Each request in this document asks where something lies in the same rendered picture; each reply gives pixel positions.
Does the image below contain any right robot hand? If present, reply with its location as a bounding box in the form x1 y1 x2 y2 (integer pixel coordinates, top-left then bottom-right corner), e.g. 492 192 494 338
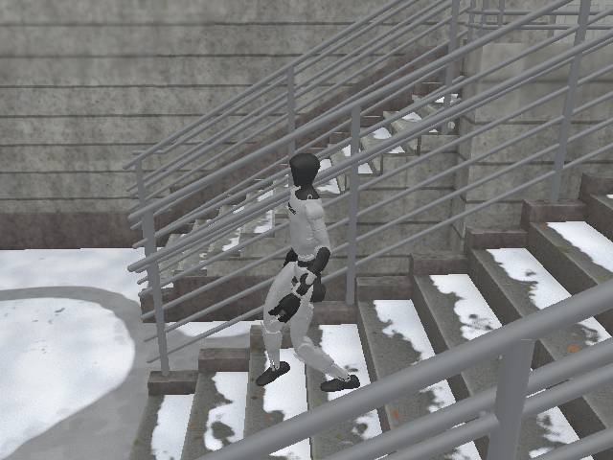
283 248 298 268

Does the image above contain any robot left upper arm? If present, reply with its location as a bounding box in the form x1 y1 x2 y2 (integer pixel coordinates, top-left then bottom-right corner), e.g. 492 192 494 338
304 201 331 258

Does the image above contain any humanoid robot head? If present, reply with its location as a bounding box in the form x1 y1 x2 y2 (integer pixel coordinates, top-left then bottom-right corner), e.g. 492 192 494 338
289 153 321 200

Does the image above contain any robot left forearm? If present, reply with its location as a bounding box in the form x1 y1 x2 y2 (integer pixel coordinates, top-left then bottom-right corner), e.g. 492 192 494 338
291 247 330 299

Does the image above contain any right robot foot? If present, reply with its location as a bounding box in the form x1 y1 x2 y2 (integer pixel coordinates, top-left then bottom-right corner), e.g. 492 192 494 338
256 361 290 386

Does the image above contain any left robot hand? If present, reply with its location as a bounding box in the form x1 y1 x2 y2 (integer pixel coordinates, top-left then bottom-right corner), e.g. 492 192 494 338
268 293 301 323

